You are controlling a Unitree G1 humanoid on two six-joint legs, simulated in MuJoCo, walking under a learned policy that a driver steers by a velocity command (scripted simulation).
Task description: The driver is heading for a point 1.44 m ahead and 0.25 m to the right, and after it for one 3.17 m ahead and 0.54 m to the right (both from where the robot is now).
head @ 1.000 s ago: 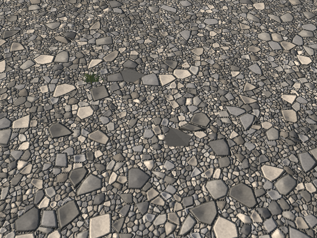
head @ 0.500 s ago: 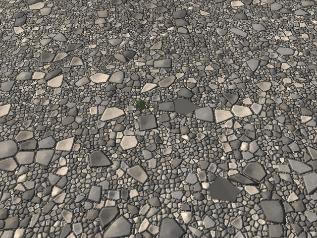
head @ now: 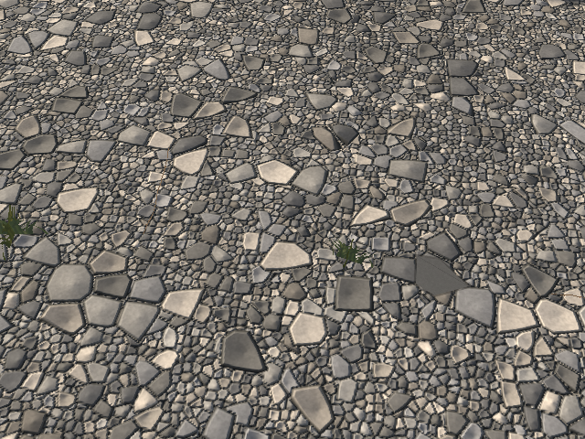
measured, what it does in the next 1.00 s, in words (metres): walks ahead: right foot, then left foot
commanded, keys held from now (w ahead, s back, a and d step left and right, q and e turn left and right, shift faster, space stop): w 0.74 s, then no key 0.10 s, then e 0.16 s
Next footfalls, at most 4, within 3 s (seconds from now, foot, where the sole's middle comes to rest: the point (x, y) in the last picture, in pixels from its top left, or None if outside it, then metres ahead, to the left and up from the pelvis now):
0.30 right None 0.34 -0.13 -0.78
0.84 left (261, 375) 0.62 0.07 -0.78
1.36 right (346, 389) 0.59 -0.13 -0.78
1.84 left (263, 372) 0.63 0.07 -0.78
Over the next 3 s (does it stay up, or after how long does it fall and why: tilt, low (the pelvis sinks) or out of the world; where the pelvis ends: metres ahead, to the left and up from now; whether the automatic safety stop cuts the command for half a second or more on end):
stays up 0.98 -0.19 0.00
